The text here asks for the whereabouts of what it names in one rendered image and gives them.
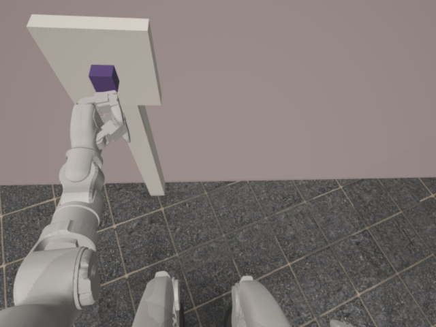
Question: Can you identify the left robot upper arm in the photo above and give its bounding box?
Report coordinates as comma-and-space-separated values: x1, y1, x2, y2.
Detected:
0, 247, 100, 327

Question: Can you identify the robot left hand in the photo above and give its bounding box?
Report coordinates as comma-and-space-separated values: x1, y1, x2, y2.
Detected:
70, 90, 131, 155

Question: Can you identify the left robot forearm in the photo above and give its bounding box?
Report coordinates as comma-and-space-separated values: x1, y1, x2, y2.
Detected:
13, 147, 105, 306

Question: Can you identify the robot right shin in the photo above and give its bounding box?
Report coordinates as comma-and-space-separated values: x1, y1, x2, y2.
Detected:
232, 276, 253, 327

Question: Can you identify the robot right thigh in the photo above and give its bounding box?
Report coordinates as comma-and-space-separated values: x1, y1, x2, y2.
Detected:
232, 280, 292, 327

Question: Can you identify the button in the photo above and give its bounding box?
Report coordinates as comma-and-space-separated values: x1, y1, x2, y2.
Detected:
89, 65, 119, 92

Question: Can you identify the panel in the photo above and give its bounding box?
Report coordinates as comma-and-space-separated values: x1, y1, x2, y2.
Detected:
27, 14, 165, 196

